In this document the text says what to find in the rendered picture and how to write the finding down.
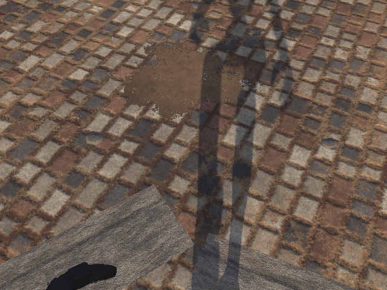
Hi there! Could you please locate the robot left hand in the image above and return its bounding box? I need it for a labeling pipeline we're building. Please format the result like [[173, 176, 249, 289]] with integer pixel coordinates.
[[46, 262, 117, 290]]

